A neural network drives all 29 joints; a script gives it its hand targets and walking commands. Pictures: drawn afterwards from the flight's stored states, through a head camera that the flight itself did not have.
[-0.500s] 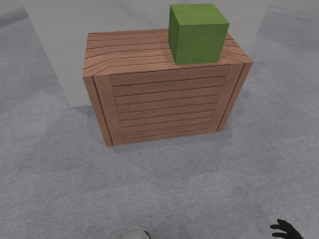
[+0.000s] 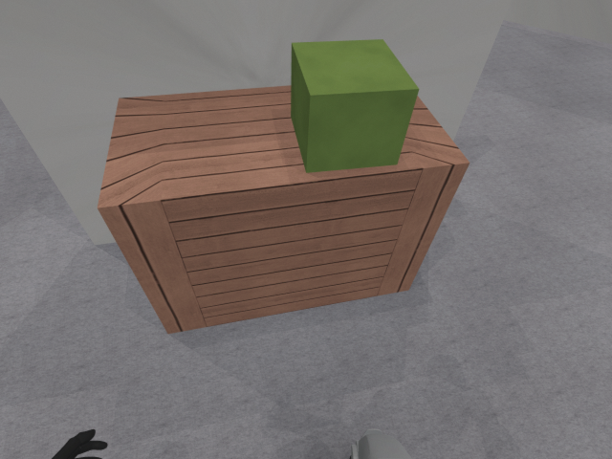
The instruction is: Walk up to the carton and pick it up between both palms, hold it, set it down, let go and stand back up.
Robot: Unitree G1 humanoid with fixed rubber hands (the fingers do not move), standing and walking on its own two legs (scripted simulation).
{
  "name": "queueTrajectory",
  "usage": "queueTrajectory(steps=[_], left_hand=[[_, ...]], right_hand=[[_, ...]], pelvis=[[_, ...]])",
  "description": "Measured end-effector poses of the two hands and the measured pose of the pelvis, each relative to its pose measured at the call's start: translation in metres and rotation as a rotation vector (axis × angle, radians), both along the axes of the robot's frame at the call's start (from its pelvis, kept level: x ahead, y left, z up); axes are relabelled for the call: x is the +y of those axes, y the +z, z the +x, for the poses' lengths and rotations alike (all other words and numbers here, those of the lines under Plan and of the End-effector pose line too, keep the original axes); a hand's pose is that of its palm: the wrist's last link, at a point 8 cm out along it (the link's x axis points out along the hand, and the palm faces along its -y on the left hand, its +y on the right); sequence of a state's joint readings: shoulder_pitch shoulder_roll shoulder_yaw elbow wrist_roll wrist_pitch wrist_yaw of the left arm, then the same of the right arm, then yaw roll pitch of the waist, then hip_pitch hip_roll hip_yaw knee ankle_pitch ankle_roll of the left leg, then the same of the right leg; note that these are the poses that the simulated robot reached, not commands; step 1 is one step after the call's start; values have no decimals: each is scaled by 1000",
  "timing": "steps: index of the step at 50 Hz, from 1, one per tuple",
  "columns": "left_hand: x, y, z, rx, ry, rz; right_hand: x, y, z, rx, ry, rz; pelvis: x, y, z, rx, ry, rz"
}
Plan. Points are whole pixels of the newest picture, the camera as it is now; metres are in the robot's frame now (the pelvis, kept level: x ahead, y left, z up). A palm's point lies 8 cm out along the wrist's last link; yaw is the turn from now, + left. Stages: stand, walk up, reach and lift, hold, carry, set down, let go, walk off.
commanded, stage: walk up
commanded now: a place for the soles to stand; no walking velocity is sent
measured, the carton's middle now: (345, 104) +0.90 -0.13 -0.03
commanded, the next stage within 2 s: none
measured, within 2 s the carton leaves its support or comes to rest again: neither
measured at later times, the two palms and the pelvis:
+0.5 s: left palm (121, 453) +0.17 +0.25 -0.10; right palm (555, 353) +0.28 -0.39 -0.09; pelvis +0.17 -0.08 +0.00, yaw +5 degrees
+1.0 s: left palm (176, 330) +0.33 +0.20 -0.09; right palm (598, 313) +0.34 -0.50 -0.08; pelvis +0.28 -0.15 -0.01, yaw +2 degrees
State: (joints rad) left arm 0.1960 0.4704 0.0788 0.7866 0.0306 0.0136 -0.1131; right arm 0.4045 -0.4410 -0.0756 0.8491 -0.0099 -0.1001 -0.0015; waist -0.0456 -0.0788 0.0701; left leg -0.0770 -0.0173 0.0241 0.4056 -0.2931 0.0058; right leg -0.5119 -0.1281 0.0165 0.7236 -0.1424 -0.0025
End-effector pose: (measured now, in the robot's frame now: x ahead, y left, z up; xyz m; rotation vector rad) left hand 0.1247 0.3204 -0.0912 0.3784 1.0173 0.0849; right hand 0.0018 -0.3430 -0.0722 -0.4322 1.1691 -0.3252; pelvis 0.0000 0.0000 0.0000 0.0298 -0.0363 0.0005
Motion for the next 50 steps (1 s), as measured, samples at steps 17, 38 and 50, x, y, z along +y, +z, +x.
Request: queueTrajectory(steps=[17, 38, 50], left_hand=[[-73, 19, 53, -11, 133, 55], [-93, -35, 138, 106, 153, -61], [-118, 2, 208, 99, 134, 78]], right_hand=[[-60, -23, 185, -48, 149, 97], [-76, 23, 328, -171, 146, -59], [-158, -13, 338, -70, 89, -17]], pelvis=[[-81, 3, 113, -17, 34, -31], [-90, -3, 230, -47, 60, -35], [-147, -10, 284, -5, 38, 5]])
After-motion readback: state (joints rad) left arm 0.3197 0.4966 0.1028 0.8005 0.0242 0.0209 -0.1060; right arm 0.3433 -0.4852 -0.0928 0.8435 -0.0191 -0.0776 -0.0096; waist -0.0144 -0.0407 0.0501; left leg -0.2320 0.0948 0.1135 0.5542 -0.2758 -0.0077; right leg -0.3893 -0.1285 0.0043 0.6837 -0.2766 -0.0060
